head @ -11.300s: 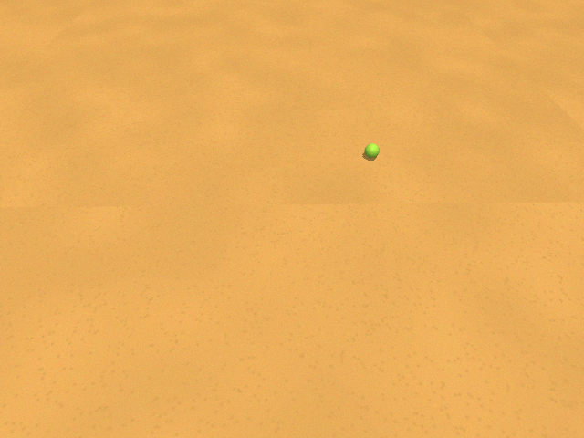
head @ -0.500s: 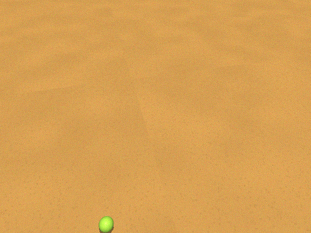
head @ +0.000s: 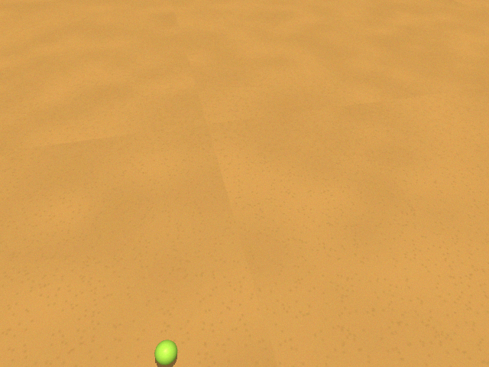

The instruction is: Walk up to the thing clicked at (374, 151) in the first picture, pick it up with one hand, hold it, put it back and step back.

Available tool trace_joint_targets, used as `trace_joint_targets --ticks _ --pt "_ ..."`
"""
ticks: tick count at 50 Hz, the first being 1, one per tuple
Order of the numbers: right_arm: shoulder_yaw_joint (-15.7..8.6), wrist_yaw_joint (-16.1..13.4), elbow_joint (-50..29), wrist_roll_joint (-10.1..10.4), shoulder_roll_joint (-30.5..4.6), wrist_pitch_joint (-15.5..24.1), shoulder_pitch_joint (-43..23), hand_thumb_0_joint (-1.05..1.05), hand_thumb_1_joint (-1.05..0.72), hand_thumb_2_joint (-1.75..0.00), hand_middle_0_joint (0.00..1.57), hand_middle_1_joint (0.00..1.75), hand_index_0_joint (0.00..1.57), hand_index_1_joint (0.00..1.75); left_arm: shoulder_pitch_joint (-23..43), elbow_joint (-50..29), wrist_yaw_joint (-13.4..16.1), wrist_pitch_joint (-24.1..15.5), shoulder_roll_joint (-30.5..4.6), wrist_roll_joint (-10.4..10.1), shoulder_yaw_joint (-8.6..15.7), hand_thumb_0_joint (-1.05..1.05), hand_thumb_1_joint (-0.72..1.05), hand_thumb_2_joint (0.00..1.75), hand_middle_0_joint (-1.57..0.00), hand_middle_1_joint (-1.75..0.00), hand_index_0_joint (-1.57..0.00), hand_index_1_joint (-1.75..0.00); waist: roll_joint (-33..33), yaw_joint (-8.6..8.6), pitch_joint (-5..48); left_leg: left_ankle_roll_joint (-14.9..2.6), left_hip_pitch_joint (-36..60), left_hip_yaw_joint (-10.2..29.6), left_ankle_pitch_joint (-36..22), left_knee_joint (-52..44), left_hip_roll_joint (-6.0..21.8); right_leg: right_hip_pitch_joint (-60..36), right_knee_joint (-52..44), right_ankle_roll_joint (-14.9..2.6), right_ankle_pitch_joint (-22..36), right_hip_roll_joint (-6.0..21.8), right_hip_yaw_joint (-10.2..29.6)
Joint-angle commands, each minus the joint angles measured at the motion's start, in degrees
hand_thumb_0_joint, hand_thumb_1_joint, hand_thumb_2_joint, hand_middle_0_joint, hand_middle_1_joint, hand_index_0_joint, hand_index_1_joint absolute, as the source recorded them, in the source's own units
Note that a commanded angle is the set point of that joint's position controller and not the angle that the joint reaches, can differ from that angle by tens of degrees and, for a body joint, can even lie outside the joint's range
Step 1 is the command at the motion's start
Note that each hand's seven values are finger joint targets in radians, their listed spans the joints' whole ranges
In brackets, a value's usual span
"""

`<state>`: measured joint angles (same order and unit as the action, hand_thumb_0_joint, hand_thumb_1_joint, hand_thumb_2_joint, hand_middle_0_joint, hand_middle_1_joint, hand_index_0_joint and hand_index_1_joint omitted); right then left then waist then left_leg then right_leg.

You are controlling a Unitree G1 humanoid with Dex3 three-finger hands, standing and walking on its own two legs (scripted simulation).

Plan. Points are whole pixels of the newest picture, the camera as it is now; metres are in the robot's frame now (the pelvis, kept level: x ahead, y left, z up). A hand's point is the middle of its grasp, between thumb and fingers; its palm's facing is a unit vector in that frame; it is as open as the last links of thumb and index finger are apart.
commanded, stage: stand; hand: left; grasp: from above
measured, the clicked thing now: (166, 352) +0.39 +0.27 -0.74
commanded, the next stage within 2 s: rise first in 0.74 s
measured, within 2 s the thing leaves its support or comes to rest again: neither
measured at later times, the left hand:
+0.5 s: hand out of the picture +0.07 +0.25 -0.16, palm faces -0.04 -0.94 -0.35, open 7.4 cm
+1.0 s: hand out of the picture +0.12 +0.24 -0.16, palm faces +0.01 -0.94 -0.33, open 8.1 cm
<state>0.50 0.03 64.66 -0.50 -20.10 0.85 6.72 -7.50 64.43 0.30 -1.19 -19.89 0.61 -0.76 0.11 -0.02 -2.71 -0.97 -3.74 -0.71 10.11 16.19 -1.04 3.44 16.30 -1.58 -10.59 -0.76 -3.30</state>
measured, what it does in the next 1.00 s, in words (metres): stands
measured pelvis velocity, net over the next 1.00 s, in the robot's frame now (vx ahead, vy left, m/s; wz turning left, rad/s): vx -0.02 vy -0.01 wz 0.00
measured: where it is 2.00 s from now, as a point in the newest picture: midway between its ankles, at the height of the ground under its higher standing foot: outside the picture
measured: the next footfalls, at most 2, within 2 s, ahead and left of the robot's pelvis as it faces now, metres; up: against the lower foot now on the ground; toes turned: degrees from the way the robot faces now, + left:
none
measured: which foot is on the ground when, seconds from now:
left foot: down 0.00-1.00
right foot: down 0.00-1.00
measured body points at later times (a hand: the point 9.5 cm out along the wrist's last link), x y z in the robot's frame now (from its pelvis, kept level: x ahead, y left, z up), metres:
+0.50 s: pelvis +0.00 -0.01 +0.00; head +0.01 -0.01 +0.45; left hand +0.07 +0.29 -0.13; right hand +0.07 -0.31 -0.13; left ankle -0.01 +0.11 -0.75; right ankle -0.02 -0.10 -0.75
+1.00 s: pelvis -0.02 -0.01 -0.01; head +0.03 -0.01 +0.44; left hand +0.12 +0.29 -0.14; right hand +0.08 -0.29 -0.14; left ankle -0.01 +0.11 -0.75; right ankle -0.02 -0.10 -0.75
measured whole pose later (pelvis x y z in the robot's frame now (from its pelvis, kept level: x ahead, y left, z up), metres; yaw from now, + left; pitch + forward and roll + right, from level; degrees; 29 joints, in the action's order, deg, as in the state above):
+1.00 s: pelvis -0.02 -0.01 -0.01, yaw +0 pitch +3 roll +0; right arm 0.6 -2.1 50.8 2.8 -17.7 2.4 9.9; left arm 0.6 61.4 0.0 -1.8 -18.8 1.1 4.0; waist -0.2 0.5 -3.2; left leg -0.6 -16.2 -0.3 13.0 26.4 -0.5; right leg 15.8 26.3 -2.4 -13.6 -1.0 -3.9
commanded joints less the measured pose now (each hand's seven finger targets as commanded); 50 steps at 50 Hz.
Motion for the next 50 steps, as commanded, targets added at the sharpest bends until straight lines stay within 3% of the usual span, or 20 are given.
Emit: trace_joint_targets --ticks 1,25,30,36,41,42,43,44,45,46,47,48,50 --pt "-2.28 -0.82 -3.11 -0.15 -11.84 0.98 -1.98 0.0 -0.9 -0.9 0.2 0.3 0.2 0.3 1.97 -2.97 0.63 -1.04 -12.55 -0.04 2.57 0.0 0.9 0.9 -0.2 -0.3 -0.2 -0.3 -0.12 0.08 3.36 -0.58 -0.42 6.94 -9.02 -2.09 8.82 -0.09 -2.72 -0.22 9.5 9.35 8.28" --pt "-2.28 -0.91 -3.36 -0.23 -11.98 1.02 -1.45 0.0 -0.9 -0.9 0.2 0.3 0.2 0.3 2.46 -3.18 0.69 -1.08 -12.62 -0.11 2.61 0.0 0.9 0.9 -0.2 -0.3 -0.2 -0.3 0.36 0.19 4.48 -0.43 -0.24 6.43 -9.82 -1.19 9.03 -0.94 -2.38 -0.33 11.64 9.39 8.61" --pt "-2.02 -0.84 -3.01 -0.11 -11.68 1.08 -1.19 0.0 -0.9 -0.9 0.2 0.3 0.2 0.3 2.0 -2.87 0.55 -0.96 -12.57 -0.2 2.59 0.0 0.9 0.9 -0.2 -0.3 -0.2 -0.3 0.15 -0.09 3.0 -0.18 -0.69 6.85 -9.22 -2.17 9.08 -0.05 -2.74 -0.29 9.71 8.99 8.41" --pt "-2.17 -1.01 -3.4 -0.09 -12.03 1.14 -1.8 0.0 -0.9 -0.9 0.2 0.3 0.2 0.3 2.38 -3.09 0.61 -1.04 -12.59 -0.07 2.6 0.0 0.9 0.9 -0.2 -0.3 -0.2 -0.3 -0.1 -0.05 4.67 -0.6 0.46 6.53 -11.77 -1.31 9.32 -0.96 -1.93 -0.3 13.22 9.28 8.48" --pt "-2.12 -0.94 -3.09 0.02 -11.91 0.99 -1.49 0.0 -0.9 -0.9 0.2 0.3 0.2 0.3 2.14 -2.72 0.58 -1.02 -12.56 -0.23 2.56 0.0 0.9 0.9 -0.2 -0.3 -0.2 -0.3 -0.77 0.03 2.32 -0.46 -0.36 6.71 -8.91 -2.17 9.13 0.49 -3.12 -0.17 9.93 9.02 8.52" --pt "-2.12 -0.95 -3.28 -0.07 -11.96 1.04 -1.6 0.0 -0.93 -0.92 0.2 0.3 0.2 0.3 2.27 -2.87 0.56 -0.98 -12.66 -0.12 2.6 0.0 0.82 0.94 -0.19 -0.34 -0.17 -0.35 -0.38 0.03 2.92 -0.36 -0.11 6.5 -8.88 -2.06 9.07 0.51 -3.01 -0.21 9.93 8.98 8.49" --pt "0.47 -2.08 -19.16 4.32 -2.57 3.83 -1.61 0.0 -0.96 -0.91 0.2 0.3 0.2 0.3 22.38 -22.98 1.36 -6.11 -2.27 -3.31 2.18 0.0 0.74 0.97 -0.23 -0.42 -0.18 -0.43 2.72 7.22 -1.51 -0.43 -8.33 -1.2 -1.01 2.54 0.02 14.2 1.46 0.47 5.74 1.71 4.09" --pt "0.1 -2.51 -16.22 4.37 -4.1 3.74 1.35 0.0 -0.92 -0.9 0.2 0.3 0.2 0.3 27.64 -19.76 1.56 -5.48 -5.51 -3.14 3.39 0.0 0.66 0.95 -0.21 -0.5 -0.18 -0.51 -1.07 4.87 1.44 -0.83 -8.06 -0.6 -0.86 3.52 0.14 10.39 1.82 0.83 4.09 1.73 3.2" --pt "-0.81 -2.8 -15.45 4.16 -5.99 2.97 3.21 0.0 -0.9 -0.9 0.2 0.3 0.2 0.3 16.55 -8.92 1.8 -2.8 -11.17 -1.84 7.28 0.0 0.58 0.95 -0.19 -0.58 -0.16 -0.59 -2.56 3.54 0.68 -1.04 -9.9 -0.91 0.61 4.59 -0.34 10.68 1.96 0.6 1.36 1.52 2.68" --pt "-1.29 -2.72 -16.79 4.17 -5.91 2.27 3.8 0.0 -0.89 -0.9 0.2 0.3 0.2 0.3 12.21 -5.03 1.08 -1.68 -11.58 -1.23 8.05 0.0 0.5 0.91 -0.17 -0.66 -0.16 -0.67 -2.97 2.0 0.22 -1.0 -11.93 -1.07 0.15 6.48 -0.04 12.21 3.73 0.37 1.05 1.37 2.5" --pt "-1.92 -2.9 -18.22 3.53 -5.73 2.34 3.97 0.0 -0.91 -0.9 0.2 0.3 0.2 0.3 16.31 -7.48 0.55 -1.9 -12.9 0.2 7.98 0.0 0.46 0.91 -0.14 -0.74 -0.15 -0.75 -2.52 1.87 3.95 -1.05 -12.96 -1.02 -0.36 8.66 -0.12 12.69 5.99 0.32 1.36 1.53 2.66" --pt "-2.7 -3.2 -19.0 3.33 -5.67 2.65 5.3 0.0 -0.91 -0.9 0.2 0.3 0.2 0.3 18.49 -9.16 0.22 -2.5 -15.53 1.34 9.75 0.0 0.38 0.9 -0.15 -0.82 -0.16 -0.81 -1.22 1.59 9.02 -1.0 -12.71 -0.75 -2.23 10.31 -0.16 12.18 8.56 0.39 4.52 1.74 3.07" --pt "-4.06 -2.67 -21.14 2.42 -5.46 2.92 7.55 0.0 -0.94 -0.91 0.2 0.3 0.2 0.3 9.74 -3.95 -1.25 -1.39 -14.18 5.21 10.87 0.0 0.22 0.9 -0.08 -0.98 -0.13 -0.94 -1.9 1.07 14.79 -0.91 -16.69 -0.24 -5.26 15.46 -0.7 12.42 13.69 0.38 8.41 1.97 3.05"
